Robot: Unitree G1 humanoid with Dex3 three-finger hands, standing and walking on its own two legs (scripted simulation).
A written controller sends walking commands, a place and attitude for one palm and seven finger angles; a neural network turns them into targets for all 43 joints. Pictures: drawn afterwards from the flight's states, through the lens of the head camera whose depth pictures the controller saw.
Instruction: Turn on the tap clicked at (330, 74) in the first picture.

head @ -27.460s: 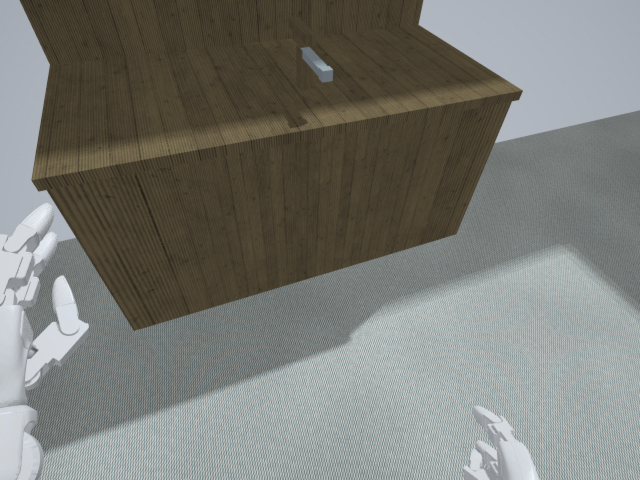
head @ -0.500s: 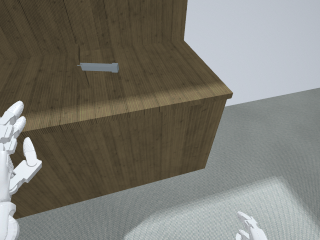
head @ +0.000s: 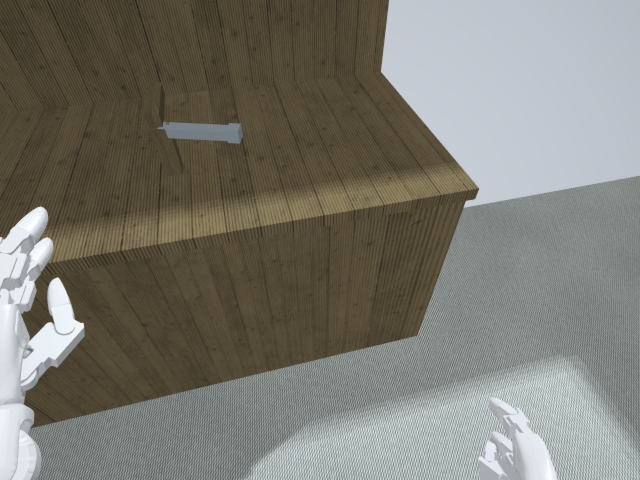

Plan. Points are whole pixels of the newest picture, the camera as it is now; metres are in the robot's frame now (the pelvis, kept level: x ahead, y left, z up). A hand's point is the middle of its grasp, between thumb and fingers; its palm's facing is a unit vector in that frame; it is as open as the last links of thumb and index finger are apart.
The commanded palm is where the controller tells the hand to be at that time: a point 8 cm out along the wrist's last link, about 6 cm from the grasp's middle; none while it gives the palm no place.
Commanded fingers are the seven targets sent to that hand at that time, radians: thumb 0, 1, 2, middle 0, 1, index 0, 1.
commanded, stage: stop stepping back and stand still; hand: left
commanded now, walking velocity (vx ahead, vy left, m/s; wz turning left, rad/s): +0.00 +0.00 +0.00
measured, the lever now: (234, 133) +0.71 +0.22 +0.06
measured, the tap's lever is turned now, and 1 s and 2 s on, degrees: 71 71 71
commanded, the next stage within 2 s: stand and check the lever's angle in 0.36 s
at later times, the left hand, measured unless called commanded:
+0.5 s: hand (63, 315) +0.23 +0.27 +0.16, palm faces +0.39 -0.86 -0.34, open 7.4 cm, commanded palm +0.18 +0.31 +0.18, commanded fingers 0.00 0.90 0.90 -0.20 -0.30 -0.20 -0.30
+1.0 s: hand (54, 309) +0.23 +0.28 +0.16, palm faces +0.38 -0.86 -0.35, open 7.4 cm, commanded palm +0.18 +0.32 +0.18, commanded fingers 0.00 0.90 0.90 -0.20 -0.30 -0.20 -0.30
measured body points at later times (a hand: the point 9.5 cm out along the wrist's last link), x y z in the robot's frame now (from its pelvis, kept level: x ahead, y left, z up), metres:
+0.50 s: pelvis +0.01 +0.03 +0.01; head +0.01 +0.03 +0.46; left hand +0.20 +0.31 +0.17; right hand +0.19 -0.20 -0.07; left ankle +0.01 +0.13 -0.74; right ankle +0.02 -0.08 -0.74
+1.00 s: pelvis +0.02 +0.04 +0.01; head +0.02 +0.04 +0.46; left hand +0.21 +0.32 +0.18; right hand +0.19 -0.19 -0.08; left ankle +0.01 +0.13 -0.74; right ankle +0.02 -0.08 -0.74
